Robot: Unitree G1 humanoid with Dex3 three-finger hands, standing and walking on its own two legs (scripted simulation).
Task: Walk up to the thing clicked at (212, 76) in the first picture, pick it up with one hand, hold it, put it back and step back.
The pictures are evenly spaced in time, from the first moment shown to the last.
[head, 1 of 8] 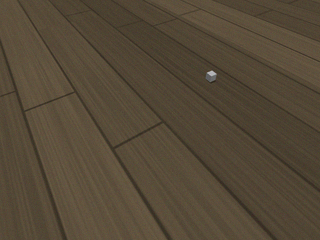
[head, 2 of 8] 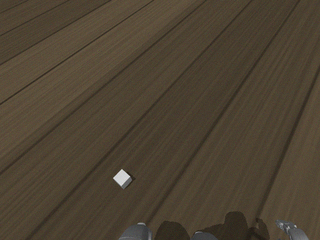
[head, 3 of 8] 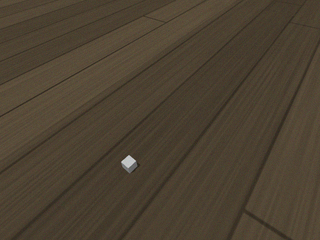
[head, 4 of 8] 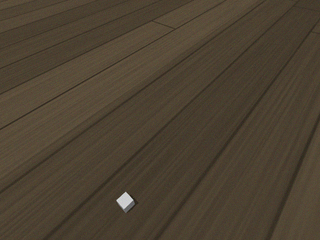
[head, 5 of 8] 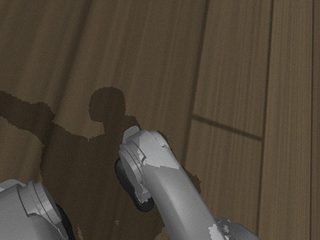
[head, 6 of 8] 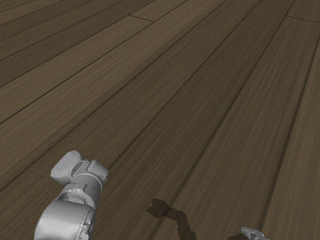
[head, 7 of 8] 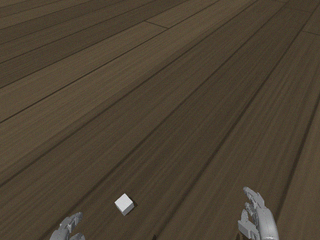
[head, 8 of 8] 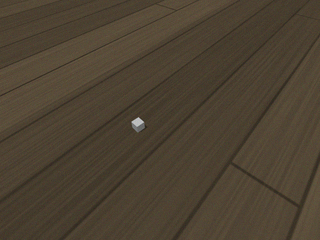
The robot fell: no
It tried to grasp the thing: yes
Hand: left
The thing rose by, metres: 0.65
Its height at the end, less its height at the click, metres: +0.00
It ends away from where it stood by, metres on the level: 0.02
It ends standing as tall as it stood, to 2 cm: yes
